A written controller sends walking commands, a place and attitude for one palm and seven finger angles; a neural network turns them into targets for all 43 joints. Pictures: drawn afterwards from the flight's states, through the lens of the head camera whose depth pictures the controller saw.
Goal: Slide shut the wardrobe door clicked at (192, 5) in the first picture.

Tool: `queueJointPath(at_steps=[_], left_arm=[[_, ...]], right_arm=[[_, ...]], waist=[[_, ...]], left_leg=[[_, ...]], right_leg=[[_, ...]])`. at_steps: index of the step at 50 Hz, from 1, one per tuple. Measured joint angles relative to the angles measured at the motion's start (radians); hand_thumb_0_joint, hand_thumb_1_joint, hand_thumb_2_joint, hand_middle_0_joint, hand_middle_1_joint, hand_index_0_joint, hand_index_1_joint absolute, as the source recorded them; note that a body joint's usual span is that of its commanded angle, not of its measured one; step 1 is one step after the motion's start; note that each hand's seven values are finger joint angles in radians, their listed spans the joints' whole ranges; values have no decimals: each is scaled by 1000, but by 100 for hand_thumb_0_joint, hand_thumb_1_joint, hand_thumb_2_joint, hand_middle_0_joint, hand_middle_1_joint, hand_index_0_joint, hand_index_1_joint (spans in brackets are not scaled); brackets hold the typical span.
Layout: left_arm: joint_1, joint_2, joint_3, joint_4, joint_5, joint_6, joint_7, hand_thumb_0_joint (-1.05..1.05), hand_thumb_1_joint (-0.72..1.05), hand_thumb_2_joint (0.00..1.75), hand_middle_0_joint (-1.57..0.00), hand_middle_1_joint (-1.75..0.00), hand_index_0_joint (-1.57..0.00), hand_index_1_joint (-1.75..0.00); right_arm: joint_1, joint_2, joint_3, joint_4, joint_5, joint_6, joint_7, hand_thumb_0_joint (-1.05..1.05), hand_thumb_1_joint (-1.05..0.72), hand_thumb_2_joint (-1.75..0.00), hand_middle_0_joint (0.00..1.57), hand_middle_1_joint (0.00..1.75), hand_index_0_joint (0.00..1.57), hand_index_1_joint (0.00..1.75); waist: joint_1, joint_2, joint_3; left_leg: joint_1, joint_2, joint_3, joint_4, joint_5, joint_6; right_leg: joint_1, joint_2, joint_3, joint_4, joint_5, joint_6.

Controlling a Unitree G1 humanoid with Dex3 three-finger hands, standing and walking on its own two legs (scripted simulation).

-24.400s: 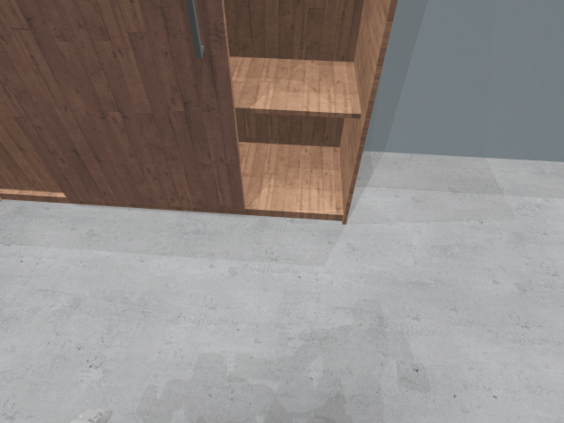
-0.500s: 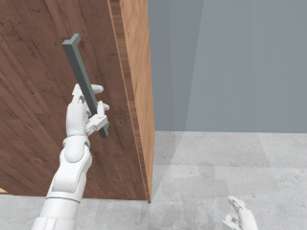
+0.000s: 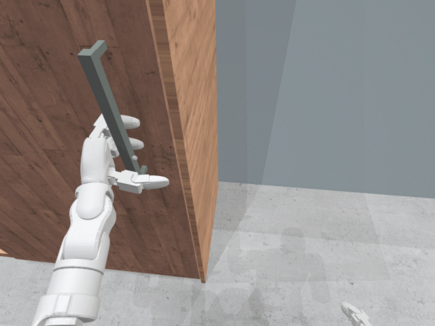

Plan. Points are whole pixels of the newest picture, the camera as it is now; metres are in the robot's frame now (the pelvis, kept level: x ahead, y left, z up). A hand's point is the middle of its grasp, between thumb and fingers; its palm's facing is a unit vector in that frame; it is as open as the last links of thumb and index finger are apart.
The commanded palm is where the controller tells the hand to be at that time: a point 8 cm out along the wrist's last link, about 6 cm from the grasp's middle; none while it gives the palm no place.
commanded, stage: loosen the grip on the handle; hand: left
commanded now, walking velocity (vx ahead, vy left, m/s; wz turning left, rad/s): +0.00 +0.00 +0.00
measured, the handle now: (123, 128) +0.40 +0.20 +0.17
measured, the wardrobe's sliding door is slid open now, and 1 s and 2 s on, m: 0.00 0.00 0.00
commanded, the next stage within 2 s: slip the hand off the handle in 0.18 s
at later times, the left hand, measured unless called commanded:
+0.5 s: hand (122, 163) +0.35 +0.20 +0.12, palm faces +0.21 -0.97 -0.12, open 14.6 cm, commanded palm +0.32 +0.25 +0.13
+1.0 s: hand (89, 165) +0.34 +0.25 +0.13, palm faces +0.22 -0.97 -0.13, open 14.7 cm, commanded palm +0.30 +0.29 +0.13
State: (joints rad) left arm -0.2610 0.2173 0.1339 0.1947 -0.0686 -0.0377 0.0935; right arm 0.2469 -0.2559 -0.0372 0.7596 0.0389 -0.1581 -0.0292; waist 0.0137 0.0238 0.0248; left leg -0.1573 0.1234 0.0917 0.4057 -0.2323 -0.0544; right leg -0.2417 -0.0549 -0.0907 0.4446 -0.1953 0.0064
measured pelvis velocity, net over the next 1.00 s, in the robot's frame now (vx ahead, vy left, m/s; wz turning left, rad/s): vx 0.01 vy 0.03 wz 0.01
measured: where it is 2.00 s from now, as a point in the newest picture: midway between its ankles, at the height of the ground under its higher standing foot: outside the picture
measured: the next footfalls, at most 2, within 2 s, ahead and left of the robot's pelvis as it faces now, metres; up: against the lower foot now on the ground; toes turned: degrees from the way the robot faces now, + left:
none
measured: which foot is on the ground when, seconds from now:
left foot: down 0.00-1.00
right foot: down 0.00-1.00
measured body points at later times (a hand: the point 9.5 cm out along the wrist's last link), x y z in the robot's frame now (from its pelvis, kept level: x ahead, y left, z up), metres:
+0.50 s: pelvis +0.01 +0.01 +0.00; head +0.02 +0.00 +0.45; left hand +0.34 +0.25 +0.13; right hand +0.16 -0.23 -0.11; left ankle -0.02 +0.17 -0.74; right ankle +0.03 -0.12 -0.74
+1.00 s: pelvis +0.01 +0.03 +0.00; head +0.02 +0.02 +0.44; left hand +0.33 +0.30 +0.14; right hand +0.13 -0.22 -0.11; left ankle -0.02 +0.17 -0.74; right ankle +0.03 -0.12 -0.74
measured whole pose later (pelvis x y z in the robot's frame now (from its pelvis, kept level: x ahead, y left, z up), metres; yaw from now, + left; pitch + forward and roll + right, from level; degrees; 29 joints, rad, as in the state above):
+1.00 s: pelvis +0.01 +0.03 +0.00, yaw +1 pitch +1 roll +0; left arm -0.19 0.30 0.24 0.24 -0.15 -0.16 -0.06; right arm 0.28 -0.24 -0.02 0.73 0.04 -0.15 -0.06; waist 0.02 0.02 0.00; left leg -0.23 0.09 0.08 0.51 -0.30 -0.05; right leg -0.28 -0.09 -0.08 0.49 -0.22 0.04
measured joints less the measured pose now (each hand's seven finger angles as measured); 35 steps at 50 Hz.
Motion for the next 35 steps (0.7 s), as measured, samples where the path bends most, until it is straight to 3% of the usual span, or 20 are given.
queueJointPath(at_steps=[10, 19, 35], left_arm=[[27, -2, -10, 6, -15, -64, -4, -1, -52, 22, -38, -127, -30, -121], [50, -17, -15, 7, -21, -74, -22, -1, -54, 20, -35, -123, -27, -116], [27, 49, 47, 55, -43, -93, -98, -1, -55, 20, -36, -121, -27, -116]], right_arm=[[-3, -7, -18, -2, -7, -1, 7, 1, -91, -90, 20, 30, 20, 30], [-29, 20, 7, -25, -11, 14, 4, 1, -91, -90, 20, 30, 20, 30], [-14, 25, 24, -34, -7, 25, -25, 1, -91, -90, 20, 30, 20, 30]], waist=[[-1, 7, -5], [5, 7, -20], [7, -7, -22]], left_leg=[[-27, 0, -18, 18, -11, -2], [-33, -10, -17, 38, -29, -7], [-56, -29, -8, 79, -53, 5]], right_leg=[[-18, -2, -15, 16, -17, -1], [-24, -15, -9, 34, -31, 10], [-33, -35, 4, 37, -27, 34]])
